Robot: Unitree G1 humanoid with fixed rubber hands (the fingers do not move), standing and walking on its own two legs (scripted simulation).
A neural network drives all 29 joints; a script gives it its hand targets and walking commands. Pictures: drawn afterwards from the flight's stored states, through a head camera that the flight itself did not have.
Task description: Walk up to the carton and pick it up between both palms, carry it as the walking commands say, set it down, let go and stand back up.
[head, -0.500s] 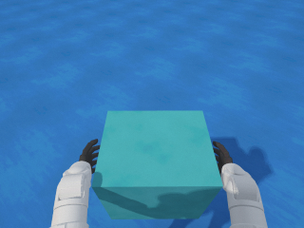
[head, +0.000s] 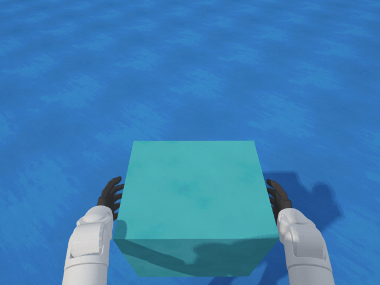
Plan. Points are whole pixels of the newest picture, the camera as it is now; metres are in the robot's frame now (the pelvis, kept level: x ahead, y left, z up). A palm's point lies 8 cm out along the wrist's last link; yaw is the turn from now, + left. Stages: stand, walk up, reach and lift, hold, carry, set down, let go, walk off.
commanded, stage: hold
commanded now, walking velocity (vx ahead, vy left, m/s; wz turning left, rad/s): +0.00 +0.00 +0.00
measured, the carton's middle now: (193, 211) +0.30 +0.01 -0.04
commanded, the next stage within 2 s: carry in 0.32 s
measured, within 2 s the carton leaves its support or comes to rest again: neither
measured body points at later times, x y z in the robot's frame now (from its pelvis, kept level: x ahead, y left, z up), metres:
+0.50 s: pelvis -0.01 +0.02 -0.02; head -0.04 +0.02 +0.43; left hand +0.28 +0.22 +0.03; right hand +0.29 -0.16 +0.03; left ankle +0.00 +0.13 -0.74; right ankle +0.00 -0.12 -0.75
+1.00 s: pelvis -0.04 +0.11 -0.02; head -0.05 +0.10 +0.43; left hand +0.15 +0.36 +0.04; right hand +0.26 +0.00 +0.03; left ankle -0.06 +0.21 -0.69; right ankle -0.02 -0.03 -0.75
